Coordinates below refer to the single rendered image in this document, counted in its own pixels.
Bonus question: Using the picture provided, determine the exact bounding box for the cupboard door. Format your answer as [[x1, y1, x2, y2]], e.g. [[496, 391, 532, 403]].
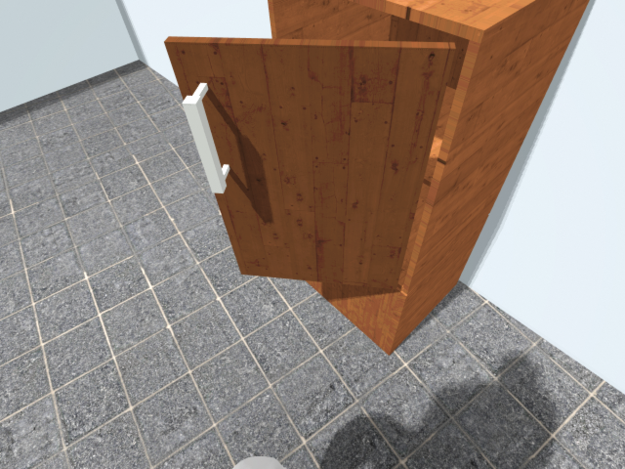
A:
[[164, 36, 456, 289]]

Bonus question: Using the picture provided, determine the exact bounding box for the handle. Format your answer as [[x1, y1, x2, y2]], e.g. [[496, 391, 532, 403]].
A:
[[182, 83, 229, 193]]

